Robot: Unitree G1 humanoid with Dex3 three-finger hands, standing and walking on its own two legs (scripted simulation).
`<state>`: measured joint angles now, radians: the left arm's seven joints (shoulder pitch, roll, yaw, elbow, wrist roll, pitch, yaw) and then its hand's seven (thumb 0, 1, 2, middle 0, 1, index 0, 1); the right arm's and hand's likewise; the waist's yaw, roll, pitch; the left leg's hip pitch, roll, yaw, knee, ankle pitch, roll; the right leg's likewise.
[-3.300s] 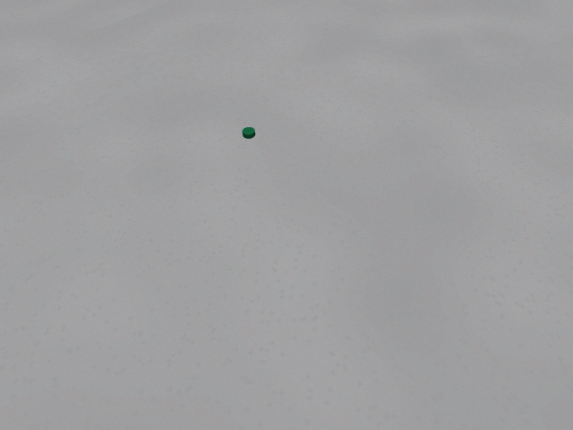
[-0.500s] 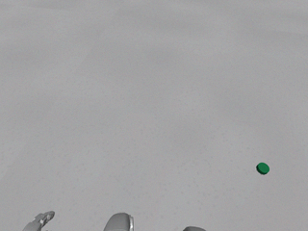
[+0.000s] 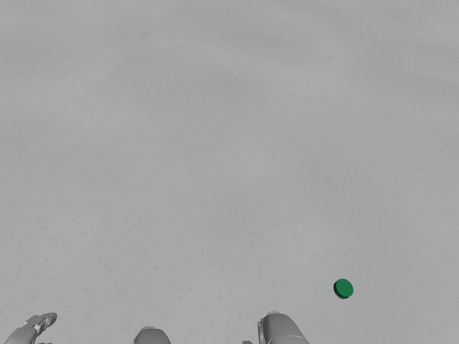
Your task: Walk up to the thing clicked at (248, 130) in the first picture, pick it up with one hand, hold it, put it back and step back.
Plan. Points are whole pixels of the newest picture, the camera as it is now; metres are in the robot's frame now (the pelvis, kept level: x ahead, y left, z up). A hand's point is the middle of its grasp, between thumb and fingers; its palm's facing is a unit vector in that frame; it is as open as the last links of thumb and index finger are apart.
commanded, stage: walk up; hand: left
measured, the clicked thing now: (343, 288) +0.39 -0.56 -0.71
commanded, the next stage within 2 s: none
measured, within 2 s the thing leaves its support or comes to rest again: neither
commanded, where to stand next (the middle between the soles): +0.05 -0.84 m, yaw +14 degrees
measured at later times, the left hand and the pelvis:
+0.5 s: hand out of the picture +0.09 +0.06 -0.13, palm faces +0.01 -0.94 -0.33, open 7.4 cm; pelvis +0.02 -0.23 +0.02, yaw +8 degrees
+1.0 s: hand out of the picture +0.07 -0.18 -0.14, palm faces +0.06 -0.94 -0.34, open 7.4 cm; pelvis +0.01 -0.47 +0.01, yaw +10 degrees
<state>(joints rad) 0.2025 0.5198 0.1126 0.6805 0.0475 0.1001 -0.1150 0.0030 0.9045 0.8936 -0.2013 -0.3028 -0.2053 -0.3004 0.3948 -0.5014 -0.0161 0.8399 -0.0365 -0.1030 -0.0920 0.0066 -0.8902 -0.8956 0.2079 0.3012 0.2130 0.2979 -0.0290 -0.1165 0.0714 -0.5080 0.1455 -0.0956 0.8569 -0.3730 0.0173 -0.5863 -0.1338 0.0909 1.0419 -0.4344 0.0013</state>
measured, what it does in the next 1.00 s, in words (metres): steps to the right: right foot, then left foot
